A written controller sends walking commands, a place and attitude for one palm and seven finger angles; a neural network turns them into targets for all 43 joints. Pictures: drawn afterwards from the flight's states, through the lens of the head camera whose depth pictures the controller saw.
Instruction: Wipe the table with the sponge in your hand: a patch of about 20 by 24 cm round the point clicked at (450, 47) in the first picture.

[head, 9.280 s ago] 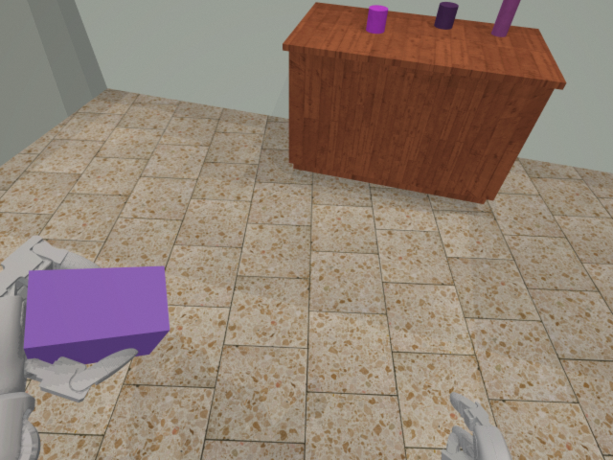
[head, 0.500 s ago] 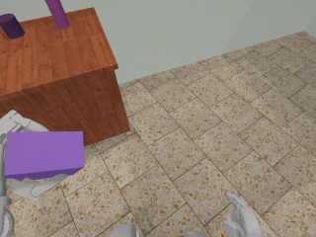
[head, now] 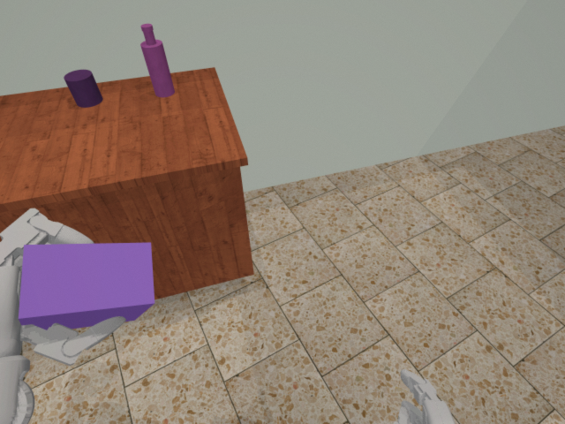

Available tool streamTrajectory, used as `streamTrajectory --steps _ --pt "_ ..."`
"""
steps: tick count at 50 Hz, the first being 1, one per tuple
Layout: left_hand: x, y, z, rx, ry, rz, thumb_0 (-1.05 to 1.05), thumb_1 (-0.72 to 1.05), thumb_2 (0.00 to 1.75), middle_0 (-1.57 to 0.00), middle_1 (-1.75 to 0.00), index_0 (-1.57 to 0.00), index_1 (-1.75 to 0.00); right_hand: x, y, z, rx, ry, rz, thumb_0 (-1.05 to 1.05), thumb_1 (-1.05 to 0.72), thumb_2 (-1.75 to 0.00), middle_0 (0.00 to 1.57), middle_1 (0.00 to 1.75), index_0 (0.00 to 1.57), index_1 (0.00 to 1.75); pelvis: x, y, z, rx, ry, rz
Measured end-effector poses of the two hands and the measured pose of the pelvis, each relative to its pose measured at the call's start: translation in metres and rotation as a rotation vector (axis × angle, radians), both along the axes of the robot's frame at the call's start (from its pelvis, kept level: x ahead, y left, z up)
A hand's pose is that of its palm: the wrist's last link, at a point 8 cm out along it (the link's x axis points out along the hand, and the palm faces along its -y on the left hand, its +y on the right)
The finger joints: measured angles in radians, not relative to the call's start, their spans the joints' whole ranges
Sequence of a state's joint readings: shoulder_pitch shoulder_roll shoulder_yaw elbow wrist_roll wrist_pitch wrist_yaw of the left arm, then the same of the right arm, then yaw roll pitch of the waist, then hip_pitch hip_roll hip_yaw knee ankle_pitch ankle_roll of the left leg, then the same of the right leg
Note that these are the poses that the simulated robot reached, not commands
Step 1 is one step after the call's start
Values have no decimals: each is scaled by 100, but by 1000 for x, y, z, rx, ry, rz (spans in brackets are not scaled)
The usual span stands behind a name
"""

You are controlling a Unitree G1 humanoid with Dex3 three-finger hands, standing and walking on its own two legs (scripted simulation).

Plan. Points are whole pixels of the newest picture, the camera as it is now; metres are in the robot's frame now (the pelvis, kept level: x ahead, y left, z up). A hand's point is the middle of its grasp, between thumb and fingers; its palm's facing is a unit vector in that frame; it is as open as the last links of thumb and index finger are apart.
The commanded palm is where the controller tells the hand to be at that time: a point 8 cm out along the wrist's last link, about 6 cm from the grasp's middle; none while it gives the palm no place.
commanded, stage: take the last steps up to it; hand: left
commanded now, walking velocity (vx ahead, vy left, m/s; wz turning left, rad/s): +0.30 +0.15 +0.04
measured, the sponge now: (106, 287) +0.22 +0.21 +0.16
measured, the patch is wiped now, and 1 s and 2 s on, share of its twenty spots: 0.00 0.00 0.00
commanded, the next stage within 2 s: come to a stop and stand still in 1.28 s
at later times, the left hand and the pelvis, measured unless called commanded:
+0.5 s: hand (64, 200) +0.33 +0.31 +0.17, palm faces +0.37 -0.79 -0.48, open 10.7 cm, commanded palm +0.26 +0.35 +0.18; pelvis +0.10 +0.07 +0.00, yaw +0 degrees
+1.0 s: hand (76, 157) +0.43 +0.35 +0.16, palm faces +0.35 -0.81 -0.47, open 10.7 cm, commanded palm +0.37 +0.40 +0.18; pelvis +0.22 +0.11 +0.01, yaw +2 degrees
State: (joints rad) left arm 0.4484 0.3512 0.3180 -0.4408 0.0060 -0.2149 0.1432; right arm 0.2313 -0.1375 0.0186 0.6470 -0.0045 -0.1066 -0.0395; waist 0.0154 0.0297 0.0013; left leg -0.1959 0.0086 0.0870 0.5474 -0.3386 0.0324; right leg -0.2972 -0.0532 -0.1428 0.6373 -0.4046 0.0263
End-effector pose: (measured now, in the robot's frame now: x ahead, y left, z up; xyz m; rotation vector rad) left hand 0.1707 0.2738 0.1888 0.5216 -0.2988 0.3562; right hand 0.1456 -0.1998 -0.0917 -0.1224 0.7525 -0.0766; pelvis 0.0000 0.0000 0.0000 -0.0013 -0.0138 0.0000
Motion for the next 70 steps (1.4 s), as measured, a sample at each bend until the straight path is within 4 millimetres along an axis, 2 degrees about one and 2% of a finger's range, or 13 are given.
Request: streamTrajectory --steps 5,11,16,20,25,32,35,38,49,54,60,65,70 --pt "18 -7 -1 33 15 -17 -1 -55 102 -66 -138 -67 -138 22 3 -17 28 51 42 1 -90 -90 20 30 21 30 11 -3 -5 -5 5 31" --pt "35 12 -7 24 116 15 -1 -55 102 -66 -138 -67 -138 37 -16 -4 -48 131 15 1 -90 -90 20 30 20 30 34 7 9 27 38 28" --pt "58 31 -7 25 107 3 -1 -55 102 -66 -138 -67 -138 58 -23 6 -158 146 1 1 -91 -90 20 30 20 30 58 30 8 39 38 30" --pt "86 54 -5 54 19 -35 -1 -55 102 -66 -138 -67 -138 85 -11 6 -199 87 -57 1 -91 -90 20 30 20 30 79 56 -6 32 23 13" --pt "123 73 0 70 -5 -45 -1 -55 102 -66 -138 -67 -138 112 28 11 -102 23 -81 1 -91 -90 20 30 20 30 100 66 -3 18 25 -1" --pt "149 61 11 90 30 -69 -1 -55 102 -66 -138 -67 -138 141 67 -6 22 20 -33 1 -90 -90 20 30 20 30 139 71 -2 20 39 -3" --pt "158 58 11 131 40 -56 -1 -55 102 -66 -138 -67 -138 155 70 -25 38 60 -9 1 -90 -90 20 30 20 30 155 70 -10 8 26 23" --pt "168 68 10 102 48 -15 -1 -55 102 -66 -138 -67 -138 167 67 -29 24 117 10 1 -90 -90 20 30 20 30 168 73 -5 26 19 28" --pt "217 107 -9 12 113 5 -1 -55 102 -66 -138 -67 -138 224 57 8 -134 104 1 1 -91 -90 20 30 20 30 214 108 10 50 25 36" --pt "246 136 -2 48 -18 -72 -1 -55 102 -66 -138 -67 -138 256 79 16 -194 24 -59 1 -91 -90 20 30 20 30 241 142 -8 27 12 13" --pt "279 175 6 64 -65 -41 -1 -55 102 -66 -138 -68 -138 279 133 21 -94 -19 -56 1 -91 -90 20 30 20 30 257 160 -3 4 19 9" --pt "282 175 11 40 -17 -47 -1 -55 102 -66 -138 -68 -138 286 168 13 -12 -6 -16 1 -90 -90 20 30 20 30 272 172 2 -2 36 7" --pt "282 171 10 81 47 -34 -1 -55 102 -66 -138 -68 -138 292 181 -9 23 37 19 1 -90 -90 20 30 20 30 287 174 -3 20 29 11"
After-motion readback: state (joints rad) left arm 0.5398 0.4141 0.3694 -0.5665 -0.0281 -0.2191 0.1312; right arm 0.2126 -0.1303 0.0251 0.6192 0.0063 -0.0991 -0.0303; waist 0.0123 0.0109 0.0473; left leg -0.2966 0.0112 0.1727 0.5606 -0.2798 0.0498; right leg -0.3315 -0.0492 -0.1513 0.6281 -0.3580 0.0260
